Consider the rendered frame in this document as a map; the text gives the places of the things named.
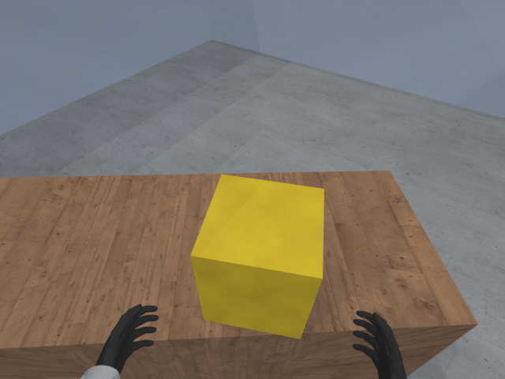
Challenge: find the carton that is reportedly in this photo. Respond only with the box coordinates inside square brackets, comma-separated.
[190, 174, 324, 339]

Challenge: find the robot left hand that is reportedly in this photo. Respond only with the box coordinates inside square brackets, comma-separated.
[95, 304, 159, 375]

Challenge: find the pedestal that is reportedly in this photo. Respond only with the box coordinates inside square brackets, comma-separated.
[0, 171, 478, 379]

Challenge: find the robot right hand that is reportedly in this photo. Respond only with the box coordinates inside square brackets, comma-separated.
[353, 310, 407, 379]

